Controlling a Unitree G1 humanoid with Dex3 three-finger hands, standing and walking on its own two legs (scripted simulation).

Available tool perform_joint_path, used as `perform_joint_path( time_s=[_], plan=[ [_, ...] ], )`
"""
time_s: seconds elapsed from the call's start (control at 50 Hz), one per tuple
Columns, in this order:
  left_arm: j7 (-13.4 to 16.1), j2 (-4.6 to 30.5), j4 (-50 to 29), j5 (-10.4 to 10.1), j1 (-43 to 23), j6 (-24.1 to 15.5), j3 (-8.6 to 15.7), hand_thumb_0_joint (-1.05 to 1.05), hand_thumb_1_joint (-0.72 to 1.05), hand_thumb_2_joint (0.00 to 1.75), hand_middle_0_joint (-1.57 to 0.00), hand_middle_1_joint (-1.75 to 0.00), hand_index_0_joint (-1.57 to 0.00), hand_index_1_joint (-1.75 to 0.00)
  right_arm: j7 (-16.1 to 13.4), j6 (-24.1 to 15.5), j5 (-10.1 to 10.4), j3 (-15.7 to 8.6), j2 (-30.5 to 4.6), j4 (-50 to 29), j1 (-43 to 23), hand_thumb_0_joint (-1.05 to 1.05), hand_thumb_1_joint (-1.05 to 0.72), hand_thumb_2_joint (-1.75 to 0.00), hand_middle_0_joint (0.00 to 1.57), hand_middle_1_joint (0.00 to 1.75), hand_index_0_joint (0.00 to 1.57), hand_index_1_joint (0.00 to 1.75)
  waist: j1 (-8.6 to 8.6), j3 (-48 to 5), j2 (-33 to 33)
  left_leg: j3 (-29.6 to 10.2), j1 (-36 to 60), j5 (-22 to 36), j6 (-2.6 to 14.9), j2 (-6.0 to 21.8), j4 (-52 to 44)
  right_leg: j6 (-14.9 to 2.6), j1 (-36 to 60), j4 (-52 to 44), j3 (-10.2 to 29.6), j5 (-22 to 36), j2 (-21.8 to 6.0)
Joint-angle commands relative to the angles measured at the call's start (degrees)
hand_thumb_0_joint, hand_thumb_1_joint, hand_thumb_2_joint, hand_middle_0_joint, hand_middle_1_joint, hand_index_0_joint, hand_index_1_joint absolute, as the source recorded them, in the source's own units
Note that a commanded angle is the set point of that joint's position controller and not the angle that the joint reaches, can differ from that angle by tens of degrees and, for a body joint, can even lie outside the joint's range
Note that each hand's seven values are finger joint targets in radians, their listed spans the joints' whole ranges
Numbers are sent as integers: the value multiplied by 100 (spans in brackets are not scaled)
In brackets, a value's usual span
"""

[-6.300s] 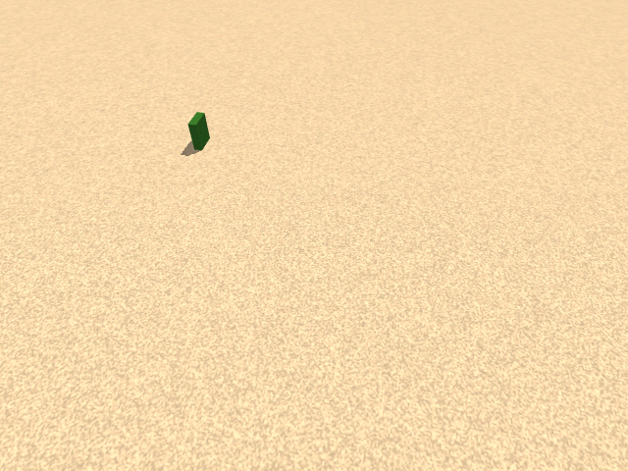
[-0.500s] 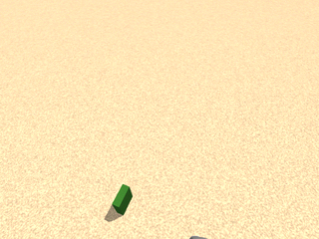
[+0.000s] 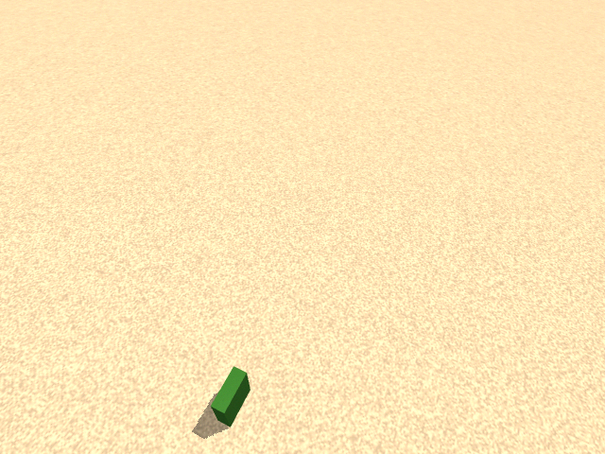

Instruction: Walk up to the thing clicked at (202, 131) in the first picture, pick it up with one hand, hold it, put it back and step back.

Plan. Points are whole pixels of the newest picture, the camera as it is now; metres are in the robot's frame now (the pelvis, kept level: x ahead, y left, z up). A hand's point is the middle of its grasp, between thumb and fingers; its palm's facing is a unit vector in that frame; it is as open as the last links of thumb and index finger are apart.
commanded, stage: walk up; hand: left
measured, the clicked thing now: (232, 397) +0.39 +0.19 -0.68
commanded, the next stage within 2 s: stand in 1.06 s
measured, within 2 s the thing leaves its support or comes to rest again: neither
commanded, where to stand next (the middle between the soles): +0.05 +0.01 m, yaw +0 degrees
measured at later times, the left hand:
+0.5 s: hand out of the picture +0.09 +0.27 -0.13, palm faces +0.00 -0.94 -0.35, open 7.3 cm
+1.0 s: hand out of the picture +0.11 +0.25 -0.13, palm faces -0.01 -0.94 -0.33, open 7.3 cm
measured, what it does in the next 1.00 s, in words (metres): stands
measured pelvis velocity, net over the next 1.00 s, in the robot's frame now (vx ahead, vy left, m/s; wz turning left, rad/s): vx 0.02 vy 0.00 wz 0.01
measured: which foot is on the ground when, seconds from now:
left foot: down 0.00-1.00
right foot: down 0.00-1.00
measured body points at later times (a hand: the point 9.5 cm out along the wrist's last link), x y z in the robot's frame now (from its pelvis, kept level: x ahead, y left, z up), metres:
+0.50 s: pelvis +0.01 +0.01 +0.02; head +0.02 +0.00 +0.47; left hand +0.09 +0.31 -0.11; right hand +0.12 -0.29 -0.11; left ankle +0.04 +0.13 -0.72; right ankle +0.03 -0.14 -0.72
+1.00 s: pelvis +0.02 +0.00 +0.02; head +0.02 +0.00 +0.47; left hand +0.11 +0.30 -0.11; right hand +0.10 -0.30 -0.11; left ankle +0.04 +0.13 -0.72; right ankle +0.03 -0.14 -0.72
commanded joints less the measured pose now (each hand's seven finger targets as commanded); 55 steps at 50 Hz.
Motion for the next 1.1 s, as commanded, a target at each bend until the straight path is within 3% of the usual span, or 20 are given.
perform_joint_path(
  time_s=[0.0, 0.06, 0.34, 0.5, 0.78, 1.08],
  plan=[
    [66, 1258, -71, -41, -267, -135, 251, 0, 90, 90, -20, -30, -20, -30, -82, -158, 25, -229, -1374, -168, -445, 0, -90, -90, 20, 30, 20, 30, 42, -751, 570, -786, 346, 787, 393, 619, -1222, -329, 460, -801, 388, 897, -359],
    [59, 1224, 138, -56, -346, -131, 222, 0, 90, 90, -20, -30, -20, -30, -89, -149, 50, -199, -1317, -39, -612, 0, -90, -90, 20, 30, 20, 30, 55, -786, 447, -715, 560, 1040, 346, 605, -1334, -294, 573, -1019, 424, 1050, -405],
    [24, 1068, 583, 6, -786, -104, 197, 0, 90, 90, -20, -30, -20, -30, -65, -92, 30, -209, -1209, 395, -954, 0, -90, -90, 20, 30, 20, 30, 0, -781, 108, -523, 1084, 1121, 184, 519, -2008, -169, 934, -1877, 429, 1101, -575],
    [8, 1065, 614, 52, -735, -68, 241, 0, 90, 90, -20, -30, -20, -30, -54, -86, -8, -208, -1206, 445, -963, 0, -90, -90, 20, 30, 20, 30, 31, -606, 155, -618, 883, 337, 163, 505, -2317, -157, 929, -2014, 402, 660, -544],
    [34, 1037, 576, 51, -712, -54, 309, 0, 90, 90, -20, -30, -20, -30, -82, -90, -8, -226, -1140, 458, -737, 0, -90, -90, 20, 30, 20, 30, -9, -733, 117, -540, 1024, 1183, 147, 470, -2119, -150, 1076, -1972, 351, 1102, -556],
    [26, 1000, 455, 88, -666, -23, 322, 0, 90, 90, -20, -30, -20, -30, -109, -93, -85, -244, -1152, 354, -641, 0, -90, -90, 20, 30, 20, 30, -43, -611, 196, -582, 900, 849, 103, 524, -2211, -156, 1074, -2021, 369, 775, -564]
  ],
)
